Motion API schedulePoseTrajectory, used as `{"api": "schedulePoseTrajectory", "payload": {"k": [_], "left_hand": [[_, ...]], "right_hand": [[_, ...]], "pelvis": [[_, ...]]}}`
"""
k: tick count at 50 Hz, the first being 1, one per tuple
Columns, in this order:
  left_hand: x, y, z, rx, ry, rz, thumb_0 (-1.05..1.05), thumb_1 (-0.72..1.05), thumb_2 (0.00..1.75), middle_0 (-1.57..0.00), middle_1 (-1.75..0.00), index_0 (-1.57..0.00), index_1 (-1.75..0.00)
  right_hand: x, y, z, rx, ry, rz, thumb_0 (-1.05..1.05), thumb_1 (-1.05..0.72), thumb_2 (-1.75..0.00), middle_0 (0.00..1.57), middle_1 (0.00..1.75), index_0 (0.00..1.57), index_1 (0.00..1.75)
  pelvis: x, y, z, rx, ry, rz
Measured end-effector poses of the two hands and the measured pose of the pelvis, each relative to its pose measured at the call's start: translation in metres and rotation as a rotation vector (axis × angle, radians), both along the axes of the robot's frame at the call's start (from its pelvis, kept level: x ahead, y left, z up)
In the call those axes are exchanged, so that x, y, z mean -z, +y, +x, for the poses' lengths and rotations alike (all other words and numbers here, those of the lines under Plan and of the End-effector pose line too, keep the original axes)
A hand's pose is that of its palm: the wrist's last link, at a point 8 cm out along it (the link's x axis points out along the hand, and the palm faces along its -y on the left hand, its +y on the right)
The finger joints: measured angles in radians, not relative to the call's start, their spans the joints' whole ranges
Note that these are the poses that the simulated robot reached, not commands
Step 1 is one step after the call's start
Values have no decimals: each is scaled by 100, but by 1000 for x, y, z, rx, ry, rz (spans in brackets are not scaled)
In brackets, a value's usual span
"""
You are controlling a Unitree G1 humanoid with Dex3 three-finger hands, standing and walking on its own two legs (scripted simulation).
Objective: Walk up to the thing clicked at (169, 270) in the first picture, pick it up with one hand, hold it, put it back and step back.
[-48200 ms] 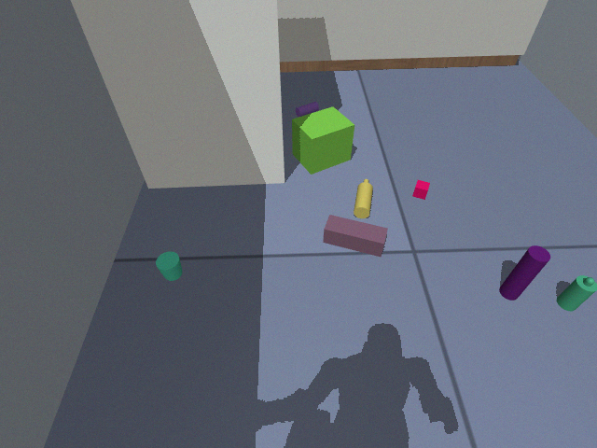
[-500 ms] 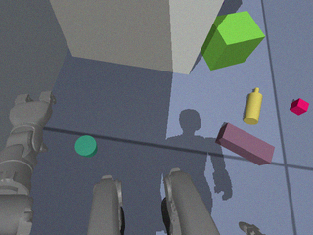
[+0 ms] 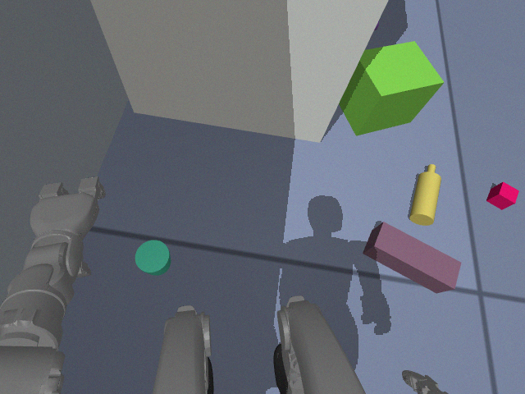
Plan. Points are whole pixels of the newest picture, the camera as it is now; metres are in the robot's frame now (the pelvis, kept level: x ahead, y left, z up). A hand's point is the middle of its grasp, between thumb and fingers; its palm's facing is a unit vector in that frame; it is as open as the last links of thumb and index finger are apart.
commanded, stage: withdraw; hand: left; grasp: from above
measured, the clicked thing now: (155, 259) +0.45 +0.23 -0.51
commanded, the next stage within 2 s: go down in 0.46 s
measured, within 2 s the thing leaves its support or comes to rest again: neither
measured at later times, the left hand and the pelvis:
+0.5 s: hand (79, 238) +0.40 +0.28 -0.13, palm faces -0.42 -0.02 -0.91, open 14.2 cm; pelvis +0.00 +0.00 +0.00, yaw +0 degrees
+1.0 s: hand (100, 236) +0.42 +0.27 -0.19, palm faces -0.42 -0.04 -0.91, open 14.4 cm; pelvis -0.01 +0.00 -0.06, yaw -1 degrees
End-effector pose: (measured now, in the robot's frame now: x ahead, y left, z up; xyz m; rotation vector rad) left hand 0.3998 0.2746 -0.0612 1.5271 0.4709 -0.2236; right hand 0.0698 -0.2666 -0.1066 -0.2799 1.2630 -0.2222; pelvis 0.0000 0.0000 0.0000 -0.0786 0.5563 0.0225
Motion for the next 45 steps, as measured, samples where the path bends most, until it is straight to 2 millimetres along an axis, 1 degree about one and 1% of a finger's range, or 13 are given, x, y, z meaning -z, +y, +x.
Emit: {"api": "schedulePoseTrajectory", "payload": {"k": [11,16,23,30,37,45], "left_hand": [[-5,2,-3,2,-16,8,0,-55,103,-10,-99,-8,-102],[-1,4,-1,7,-6,8,0,-55,102,-11,-98,-9,-101],[6,3,1,11,-13,9,0,-55,102,-10,-99,-8,-101],[25,2,7,18,11,11,0,-55,100,-10,-98,-8,-101],[39,-2,12,22,-21,10,0,-56,100,-10,-99,-8,-101],[57,-3,17,8,-1,20,0,-56,101,-9,-98,-8,-101]], "right_hand": [[-4,2,6,-9,-8,-4,0,-90,-90,20,29,20,30],[-4,3,4,-11,-9,-8,0,-90,-90,20,29,20,30],[2,2,0,-9,12,-11,0,-90,-90,20,29,20,30],[15,-1,-6,-17,31,-7,0,-90,-90,20,29,20,30],[31,-4,-12,-20,51,-5,0,-90,-90,20,29,20,30],[44,-5,-16,-26,58,0,0,-90,-90,20,29,20,30]], "pelvis": [[-4,3,1,-1,-7,-1],[-3,3,0,-1,-3,-3],[3,4,0,-2,7,-3],[15,2,-2,2,28,-3],[30,0,-4,6,45,-3],[43,-1,-8,10,60,-5]]}}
